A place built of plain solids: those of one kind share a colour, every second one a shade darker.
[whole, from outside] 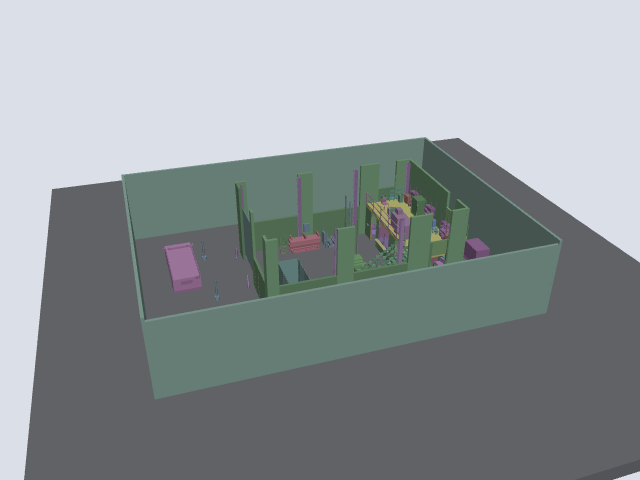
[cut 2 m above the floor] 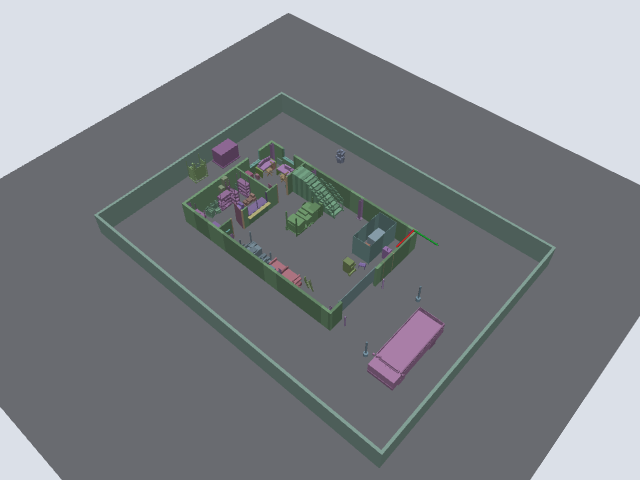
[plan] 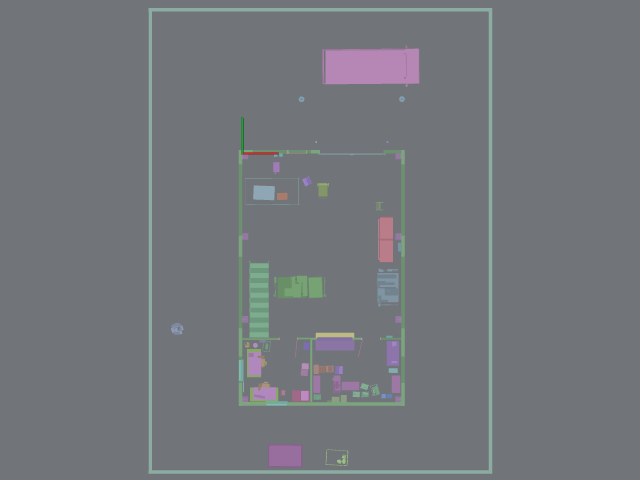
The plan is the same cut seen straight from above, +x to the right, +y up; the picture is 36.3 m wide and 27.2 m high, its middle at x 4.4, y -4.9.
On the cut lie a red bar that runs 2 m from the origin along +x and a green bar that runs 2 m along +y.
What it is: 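A works' own stores building on a factory's ground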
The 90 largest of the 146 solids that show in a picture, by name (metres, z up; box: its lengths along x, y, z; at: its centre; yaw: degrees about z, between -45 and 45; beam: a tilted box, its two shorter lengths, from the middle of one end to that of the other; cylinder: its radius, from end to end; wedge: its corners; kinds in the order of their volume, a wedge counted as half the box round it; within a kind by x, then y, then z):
{
 "yard_bound_1": {"box": [0.2, 26.39, 5.55], "at": [-5.21, -4.95, 2.73]},
 "yard_bound_2": {"box": [19.48, 0.2, 5.85], "at": [4.43, -18.04, 2.88]},
 "yard_bound_3": {"box": [19.48, 0.2, 5.85], "at": [4.43, 8.15, 2.88]},
 "yard_bound_4": {"box": [0.2, 26.39, 5.85], "at": [14.07, -4.95, 2.88]},
 "wall_1": {"box": [0.2, 1.31, 6.25], "at": [-0.1, -13.65, 3.08]},
 "wall_2": {"box": [0.2, 0.11, 4.0], "at": [-0.1, -12.95, 1.95]},
 "wall_3": {"box": [0.2, 1.21, 1.15], "at": [-0.1, -12.3, 0.53]},
 "wall_4": {"box": [0.2, 0.21, 4.0], "at": [-0.1, -11.6, 1.95]},
 "wall_5": {"box": [0.2, 1.01, 6.25], "at": [-0.1, -11.0, 3.08]},
 "wall_6": {"box": [0.2, 0.61, 6.25], "at": [-0.1, -10.2, 3.08]},
 "wall_7": {"box": [0.2, 4.06, 2.65], "at": [-0.1, -7.88, 1.27]},
 "wall_8": {"box": [0.2, 1.21, 6.25], "at": [-0.1, -5.25, 3.08]},
 "wall_9": {"box": [0.2, 4.06, 2.65], "at": [-0.1, -2.62, 1.27]},
 "wall_10": {"box": [0.2, 0.81, 6.25], "at": [-0.1, -0.2, 3.08]},
 "wall_11": {"box": [0.81, 0.2, 6.25], "at": [0.2, 0.1, 3.08]},
 "wall_12": {"box": [1.56, 0.2, 6.25], "at": [0.57, -14.2, 3.08]},
 "wall_13": {"box": [2.06, 0.06, 2.77], "at": [1.03, -10.47, 1.33]},
 "wall_14": {"box": [1.21, 0.2, 1.05], "at": [1.95, -14.2, 0.47]},
 "wall_15": {"box": [3.31, 0.2, 2.65], "at": [2.25, 0.1, 1.27]},
 "wall_16": {"box": [1.36, 0.2, 6.25], "at": [3.23, -14.2, 3.08]},
 "wall_17": {"box": [0.81, 0.06, 2.77], "at": [3.55, -10.47, 1.33]},
 "wall_18": {"box": [0.06, 3.6, 2.65], "at": [3.87, -12.3, 1.27]},
 "wall_19": {"box": [0.06, 3.6, 2.65], "at": [3.93, -12.3, 1.27]},
 "wall_20": {"box": [0.51, 0.2, 6.25], "at": [4.15, 0.1, 3.08]},
 "wall_21": {"box": [2.01, 0.06, 1.05], "at": [5.25, -10.47, 0.47]},
 "wall_22": {"box": [0.52, 0.06, 2.77], "at": [6.5, -10.47, 1.33]},
 "wall_23": {"box": [5.3, 0.2, 6.25], "at": [6.55, -14.2, 3.08]},
 "wall_24": {"box": [1.17, 0.06, 2.77], "at": [8.42, -10.47, 1.33]},
 "wall_25": {"box": [1.21, 0.2, 6.25], "at": [8.6, 0.1, 3.08]},
 "wall_26": {"box": [0.2, 1.31, 6.25], "at": [9.1, -13.65, 3.08]},
 "wall_27": {"box": [0.2, 1.51, 4.0], "at": [9.1, -12.25, 1.95]},
 "wall_28": {"box": [0.2, 1.01, 6.25], "at": [9.1, -11.0, 3.08]},
 "wall_29": {"box": [0.2, 0.61, 6.25], "at": [9.1, -10.2, 3.08]},
 "wall_30": {"box": [0.2, 4.06, 2.65], "at": [9.1, -7.88, 1.27]},
 "wall_31": {"box": [0.2, 1.21, 6.25], "at": [9.1, -5.25, 3.08]},
 "wall_32": {"box": [0.2, 4.06, 2.65], "at": [9.1, -2.62, 1.27]},
 "wall_33": {"box": [0.2, 0.81, 6.25], "at": [9.1, -0.2, 3.08]},
 "beyond_van_1": {"box": [5.29, 1.99, 0.91], "at": [7.35, 4.94, 0.75], "yaw": 0.4},
 "stair_1": {"box": [1.1, 0.3, 2.67], "at": [0.95, -10.28, 1.29]},
 "stair_2": {"box": [1.1, 0.3, 2.5], "at": [0.95, -10.0, 1.2]},
 "stair_3": {"box": [1.1, 0.3, 2.33], "at": [0.95, -9.72, 1.11]},
 "stair_4": {"box": [1.1, 0.3, 2.15], "at": [0.95, -9.44, 1.02]},
 "stair_5": {"box": [1.1, 0.3, 1.98], "at": [0.95, -9.16, 0.94]},
 "stair_6": {"box": [1.1, 0.3, 1.8], "at": [0.95, -8.88, 0.85]},
 "stair_7": {"box": [1.1, 0.3, 1.62], "at": [0.95, -8.6, 0.76]},
 "stair_8": {"box": [1.1, 0.3, 1.45], "at": [0.95, -8.32, 0.68]},
 "stair_9": {"box": [1.1, 0.3, 1.27], "at": [0.95, -8.04, 0.59]},
 "stair_10": {"box": [1.1, 0.3, 1.1], "at": [0.95, -7.76, 0.5]},
 "stair_11": {"box": [1.1, 0.3, 0.93], "at": [0.95, -7.48, 0.41]},
 "stair_12": {"box": [1.1, 0.3, 0.75], "at": [0.95, -7.2, 0.33]},
 "stair_13": {"box": [1.1, 0.3, 0.57], "at": [0.95, -6.92, 0.24]},
 "stair_14": {"box": [1.1, 0.3, 0.4], "at": [0.95, -6.64, 0.15]},
 "raised_floor_deck_1": {"box": [9.06, 3.72, 0.2], "at": [4.5, -12.27, 2.7]},
 "beyond_oil_tank_1": {"box": [1.96, 1.32, 0.13], "at": [2.43, -17.13, 0.01], "yaw": -0.5},
 "beyond_oil_tank_2": {"box": [1.7, 1.17, 1.35], "at": [2.43, -17.13, 0.62], "yaw": -0.5},
 "beyond_oil_tank_3": {"box": [1.8, 1.16, 1.4], "at": [2.43, -17.13, 0.64], "yaw": -0.5},
 "rack_mid_1": {"box": [0.8, 0.64, 1.05], "at": [2.39, -7.32, 0.62], "yaw": 1.2},
 "rack_mid_2": {"box": [0.81, 1.2, 0.9], "at": [2.4, -7.6, 0.4], "yaw": 1.2},
 "rack_mid_3": {"box": [0.63, 1.09, 1.19], "at": [2.7, -7.54, 0.55], "yaw": 1.2},
 "rack_mid_4": {"box": [0.47, 0.76, 0.3], "at": [3.07, -7.78, 0.82], "yaw": 1.2},
 "rack_mid_5": {"box": [0.57, 0.36, 0.52], "at": [3.37, -7.11, 0.71]},
 "rack_mid_6": {"box": [0.74, 1.13, 0.84], "at": [4.15, -7.59, 0.57], "yaw": 2.3},
 "air_handler_1": {"box": [2.44, 0.88, 1.2], "at": [3.78, -11.29, 3.35]},
 "air_handler_2": {"box": [0.54, 0.61, 1.34], "at": [3.78, -10.99, 3.42]},
 "rack1n_mid_1": {"box": [1.21, 0.81, 0.2], "at": [8.24, -7.17, 0.05]},
 "rack1n_mid_2": {"box": [1.19, 0.8, 0.9], "at": [8.26, -8.03, 0.4]},
 "rack1n_mid_3": {"box": [0.98, 0.77, 0.9], "at": [8.35, -8.03, 0.4]},
 "rack1n_mid_4": {"box": [0.62, 0.13, 1.13], "at": [8.51, -6.62, 0.51]},
 "wall_over_deck_1": {"box": [0.1, 1.56, 1.16], "at": [-0.06, -12.25, 3.36]},
 "wall_over_deck_2": {"box": [3.96, 0.1, 2.22], "at": [1.95, -14.16, 3.89]},
 "card_cage_1": {"box": [0.95, 0.76, 1.45], "at": [5.97, -13.65, 3.48]},
 "crate_1": {"box": [1.2, 0.8, 0.95], "at": [1.23, -2.23, 0.42], "yaw": -2.1},
 "sectional_door_1": {"box": [3.68, 0.042, 4.07], "at": [6.2, -0.01, 2.54]},
 "bar_rack_1": {"box": [0.75, 2.52, 0.16], "at": [8.16, -4.89, 0.9]},
 "bar_rack_2": {"box": [0.7, 2.57, 0.16], "at": [8.17, -4.87, 0.49]},
 "wheelie_bin_1": {"box": [0.51, 0.62, 1.12], "at": [4.57, -2.12, 0.51]},
 "filing_mid_1": {"box": [0.47, 0.62, 1.05], "at": [3.06, -13.74, 0.48]},
 "desk_load_drowned_1": {"box": [0.72, 1.3, 0.12], "at": [0.71, -11.91, 0.79]},
 "desk_load_drowned_2": {"box": [1.3, 0.72, 0.12], "at": [1.26, -13.6, 0.79]},
 "shelving_bay_1": {"box": [1.0, 0.49, 0.22], "at": [6.12, -13.17, 1.26]},
 "shelving_bay_2": {"box": [0.48, 0.99, 0.22], "at": [8.71, -13.07, 1.26]},
 "charger_1": {"box": [0.36, 0.56, 0.98], "at": [1.93, -0.78, 0.59]},
 "desk_panel_1": {"box": [0.8, 1.6, 0.07], "at": [0.66, -11.88, 0.69]},
 "desk_panel_2": {"box": [1.6, 0.8, 0.07], "at": [1.23, -13.65, 0.69]},
 "packing_desk_1": {"box": [0.7, 1.4, 0.16], "at": [8.53, -11.32, 0.84]},
 "boiler_1": {"box": [0.44, 0.32, 0.85], "at": [5.29, -13.94, 1.61]},
 "archive_boxes_1": {"box": [0.4, 0.34, 0.87], "at": [3.56, -12.06, 0.38], "yaw": -3.2},
 "carton_1": {"box": [0.6, 0.4, 0.45], "at": [2.26, -2.43, 0.17], "yaw": 1.8},
 "door_leaf_1": {"box": [0.044, 0.99, 2.14], "at": [6.69, -11.04, 1.02], "yaw": -13.7},
 "mesh_cage_1": {"box": [1.44, 0.025, 2.3], "at": [0.95, -1.4, 1.23]}
}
